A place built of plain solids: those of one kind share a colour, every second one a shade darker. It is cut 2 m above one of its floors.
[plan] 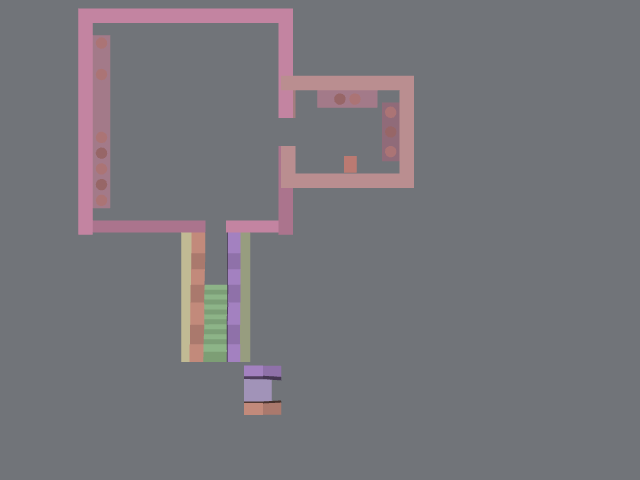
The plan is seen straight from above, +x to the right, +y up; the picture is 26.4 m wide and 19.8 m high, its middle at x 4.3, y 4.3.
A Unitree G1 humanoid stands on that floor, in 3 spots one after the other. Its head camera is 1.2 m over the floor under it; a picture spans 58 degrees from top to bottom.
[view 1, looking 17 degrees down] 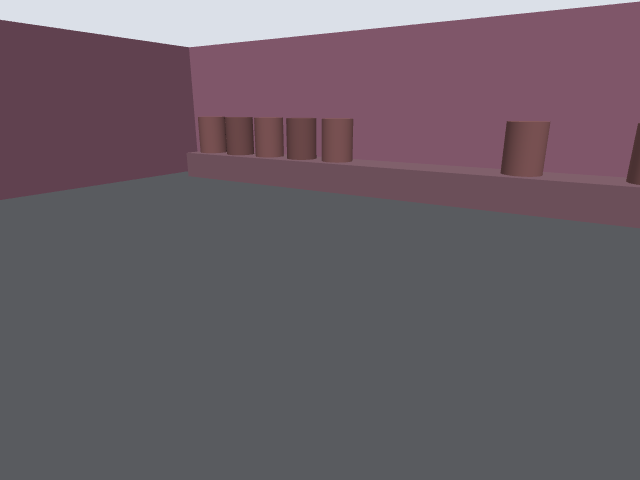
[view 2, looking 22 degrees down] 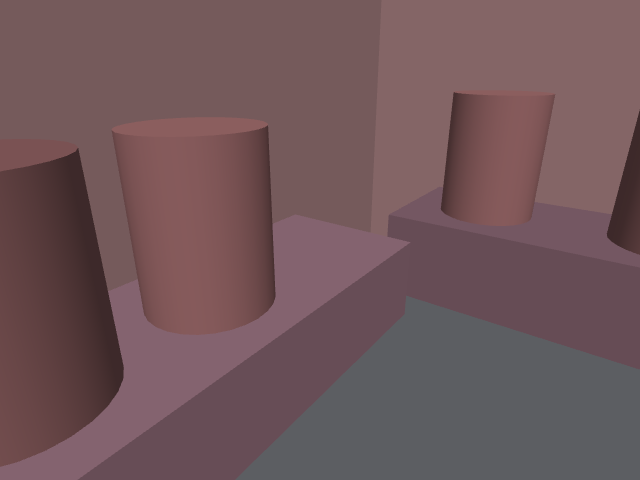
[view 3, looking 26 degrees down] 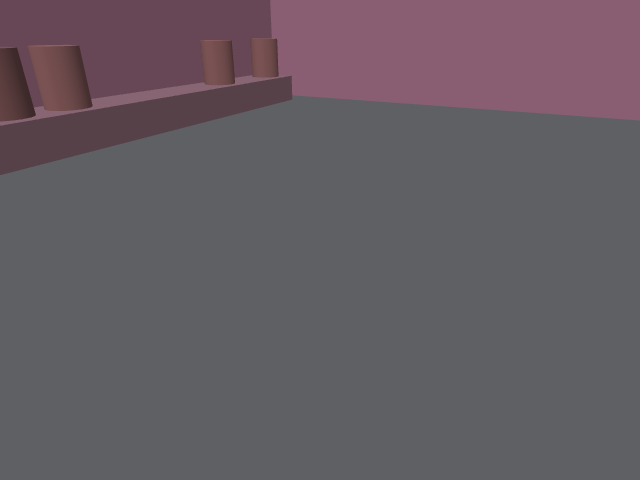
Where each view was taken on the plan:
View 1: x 1.09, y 11.85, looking -148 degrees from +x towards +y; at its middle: ground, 4.10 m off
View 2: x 4.85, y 8.97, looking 36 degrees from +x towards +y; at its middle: bench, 2.13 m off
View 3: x -0.03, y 5.41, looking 117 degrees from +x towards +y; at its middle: ground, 2.74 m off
